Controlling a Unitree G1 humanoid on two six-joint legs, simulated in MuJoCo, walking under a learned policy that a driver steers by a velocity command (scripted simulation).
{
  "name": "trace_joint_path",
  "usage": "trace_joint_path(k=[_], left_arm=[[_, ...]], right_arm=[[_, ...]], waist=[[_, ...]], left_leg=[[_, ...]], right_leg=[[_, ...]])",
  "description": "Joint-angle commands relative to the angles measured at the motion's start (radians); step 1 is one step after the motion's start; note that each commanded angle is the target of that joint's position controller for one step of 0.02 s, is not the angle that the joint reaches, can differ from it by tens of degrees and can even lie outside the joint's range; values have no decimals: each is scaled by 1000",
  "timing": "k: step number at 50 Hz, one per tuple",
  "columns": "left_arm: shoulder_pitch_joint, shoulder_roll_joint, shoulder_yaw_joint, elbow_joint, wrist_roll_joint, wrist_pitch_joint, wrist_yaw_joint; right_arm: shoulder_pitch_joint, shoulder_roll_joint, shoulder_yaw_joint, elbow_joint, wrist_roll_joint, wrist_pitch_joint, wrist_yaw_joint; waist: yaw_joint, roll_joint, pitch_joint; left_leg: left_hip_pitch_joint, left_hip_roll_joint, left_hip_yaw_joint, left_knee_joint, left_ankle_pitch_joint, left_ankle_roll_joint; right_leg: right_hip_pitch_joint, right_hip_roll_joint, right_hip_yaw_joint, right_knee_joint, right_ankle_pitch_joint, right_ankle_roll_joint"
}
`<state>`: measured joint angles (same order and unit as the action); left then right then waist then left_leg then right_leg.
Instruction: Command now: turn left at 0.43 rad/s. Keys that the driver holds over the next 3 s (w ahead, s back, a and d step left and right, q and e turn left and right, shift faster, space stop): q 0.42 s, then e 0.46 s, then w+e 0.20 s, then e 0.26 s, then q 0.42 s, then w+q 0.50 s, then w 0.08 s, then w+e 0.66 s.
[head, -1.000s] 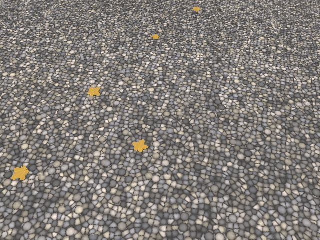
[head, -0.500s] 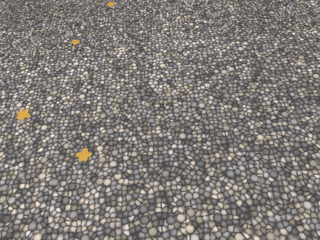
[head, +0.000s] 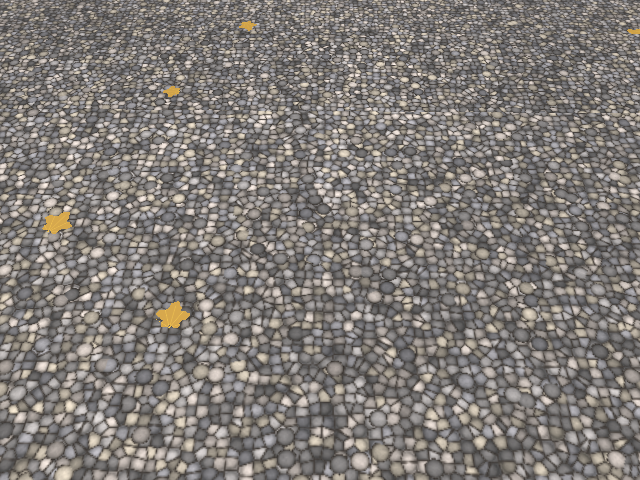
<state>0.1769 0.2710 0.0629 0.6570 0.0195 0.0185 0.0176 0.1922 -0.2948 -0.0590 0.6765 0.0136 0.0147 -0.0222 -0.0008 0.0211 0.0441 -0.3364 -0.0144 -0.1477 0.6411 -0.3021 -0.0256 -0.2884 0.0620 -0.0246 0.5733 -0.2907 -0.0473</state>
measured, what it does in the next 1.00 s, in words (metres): steps on the spot: left foot, then right foot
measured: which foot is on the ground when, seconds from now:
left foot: up 0.00-0.26, down 0.28-1.00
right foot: down 0.00-0.28, up 0.30-0.68, down 0.70-0.92, up 0.94-1.00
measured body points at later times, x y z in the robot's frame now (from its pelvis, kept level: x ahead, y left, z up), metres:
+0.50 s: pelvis -0.01 +0.07 +0.01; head +0.02 +0.11 +0.46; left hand +0.06 +0.39 -0.10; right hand +0.21 -0.16 -0.06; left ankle -0.02 +0.15 -0.73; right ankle +0.03 -0.09 -0.64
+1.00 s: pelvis +0.00 +0.07 +0.00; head +0.02 +0.07 +0.45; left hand +0.14 +0.36 -0.09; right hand +0.15 -0.21 -0.09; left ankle -0.02 +0.16 -0.73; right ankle +0.01 -0.07 -0.69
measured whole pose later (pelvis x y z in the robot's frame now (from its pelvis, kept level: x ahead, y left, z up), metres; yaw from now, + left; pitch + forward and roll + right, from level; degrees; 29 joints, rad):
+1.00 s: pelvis +0.00 +0.07 +0.00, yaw +5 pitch +1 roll +1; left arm 0.20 0.30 0.07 0.64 -0.03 0.03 0.02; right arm 0.25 -0.29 -0.08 0.65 -0.02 -0.01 -0.01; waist -0.02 -0.02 0.01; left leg -0.28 -0.03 0.08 0.59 -0.35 0.06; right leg -0.45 0.02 0.11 0.92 -0.48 0.00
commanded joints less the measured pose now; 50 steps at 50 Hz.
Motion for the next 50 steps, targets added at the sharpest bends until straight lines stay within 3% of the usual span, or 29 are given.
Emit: trace_joint_path(k=[1,2,3,4,8,11,13,14,15,16,17,19,20,22,26,28,31,33,35,36,37,38,43,45,46,47,48,49,50], left_arm=[[7,147,46,-74,0,-18,5],[21,140,41,-81,3,-26,11],[7,140,39,-83,2,-31,16],[-27,149,43,-82,-8,-33,18],[-53,177,55,-67,-13,-11,20],[-26,198,62,-49,-33,-1,16],[2,174,56,-29,-50,-5,12],[41,132,46,-22,-25,-10,7],[13,83,23,-73,33,-11,3],[-89,136,37,-95,6,-18,13],[-109,158,45,-92,-22,-13,19],[-84,164,53,-57,-10,-4,35],[-66,162,54,-51,-5,-2,35],[-25,138,48,-26,-14,-4,26],[-35,79,19,-2,-22,0,16],[-50,64,7,-1,-22,-2,6],[-58,106,14,-8,-33,-3,0],[-37,119,16,-7,-34,-10,-1],[-30,151,18,-19,-21,-18,0],[-29,204,30,-30,-19,-19,2],[-16,211,39,-17,-36,-18,0],[-12,187,39,-23,-43,-17,-2],[-9,186,41,-63,-28,-16,7],[-38,173,40,-83,-37,-11,7],[-43,147,34,-98,-45,-6,5],[-61,116,25,-116,-49,-6,4],[-100,130,27,-149,-50,-11,2],[-115,160,41,-151,-48,-16,2],[-90,160,45,-138,-49,-18,-2]], right_arm=[[-18,-111,-34,-106,-2,-1,-1],[-38,-134,-45,-114,-1,4,4],[-35,-137,-53,-111,7,11,7],[-27,-114,-47,-107,12,19,9],[-60,-60,-20,-127,12,26,29],[-34,-86,-30,-135,17,29,45],[37,-111,-47,-114,7,33,39],[69,-187,-71,-121,6,31,27],[63,-298,-84,-167,-11,23,15],[102,-271,-77,-166,-51,-1,28],[62,-245,-67,-155,-51,-19,32],[-29,-184,-50,-156,-9,-21,19],[-54,-177,-43,-158,-3,-16,12],[-59,-152,-31,-158,-13,-11,1],[-52,-75,0,-127,-28,-15,-6],[-46,-65,7,-105,-40,-16,-1],[-39,-97,1,-77,-46,-17,12],[-61,-120,-7,-69,-29,-13,10],[-17,-124,-12,-52,-23,-17,2],[13,-126,-16,-60,-37,-23,-1],[5,-119,-19,-71,-43,-26,-6],[-29,-112,-20,-77,-43,-23,-11],[-55,-43,-28,-115,-31,0,-9],[8,-44,-35,-108,-31,-12,4],[30,-74,-46,-100,-34,-18,9],[85,-118,-60,-86,-29,-23,13],[133,-171,-70,-75,-28,-37,20],[134,-148,-59,-77,-34,-57,16],[103,-129,-53,-80,-25,-68,8]], waist=[[7,-220,-98],[27,-179,-97],[15,-108,-93],[-2,-79,-76],[20,-150,-99],[16,-175,-141],[-14,-134,-147],[-7,38,-138],[15,310,-125],[-85,205,-217],[-55,131,-153],[-9,73,-105],[11,79,-110],[24,87,-153],[4,94,-162],[-16,121,-138],[-31,126,-72],[-7,104,-45],[-5,41,-61],[-40,-42,-86],[-43,-123,-105],[-20,-143,-104],[-10,-230,-108],[-40,-196,-147],[-44,-81,-135],[-64,93,-94],[-87,217,-41],[-75,114,-5],[-45,45,16]], left_leg=[[-196,-5,77,255,-201,-2],[-248,21,64,442,-314,-15],[-275,38,50,540,-318,-24],[-284,65,46,511,-270,-28],[-133,64,156,266,-147,-37],[-27,30,212,49,-48,-14],[139,-18,228,-163,119,37],[288,90,39,-228,376,95],[371,376,-364,-226,764,274],[305,431,-431,-281,661,407],[272,365,-342,-293,536,365],[226,265,-235,-283,426,263],[189,236,-203,-283,460,251],[197,213,-159,-283,489,250],[202,181,-76,-286,416,230],[153,179,-63,-305,317,232],[110,201,-98,-319,177,248],[116,202,-104,-284,190,237],[134,173,-77,-229,225,180],[126,113,-22,-177,188,144],[125,52,59,-149,164,108],[134,18,119,-95,146,80],[31,-40,155,25,1,62],[90,-17,138,-58,-59,79],[172,47,74,-155,-171,111],[266,178,-112,-297,-326,182],[300,394,-407,-449,-391,296],[285,441,-456,-454,-356,331],[283,413,-380,-447,-336,306]], right_leg=[[167,-404,410,-231,306,-231],[171,-468,449,-240,431,-287],[171,-471,412,-232,480,-289],[165,-431,331,-231,458,-251],[139,-317,95,-207,492,-180],[172,-339,58,-147,475,-155],[91,-306,-8,-31,322,-72],[-88,-234,-96,168,94,21],[-387,-91,-101,470,-412,121],[-405,-61,72,626,-433,125],[-427,-81,98,664,-342,115],[-423,-107,113,612,-179,113],[-376,-95,108,611,-127,122],[-326,-77,92,608,-59,136],[-205,-117,83,356,0,148],[-99,-130,71,223,-16,142],[-36,-115,48,109,-68,123],[-12,-99,29,-17,0,100],[44,-125,79,-107,249,68],[61,-164,130,-49,447,42],[40,-167,171,-40,428,-2],[9,-177,210,-69,371,-26],[16,-255,429,-139,306,-123],[-10,-214,405,-100,151,-97],[-132,-143,318,-21,-53,-47],[-320,-36,167,151,-254,17],[-489,-23,105,391,-305,41],[-557,-82,167,546,-276,40],[-581,-103,187,591,-202,40]])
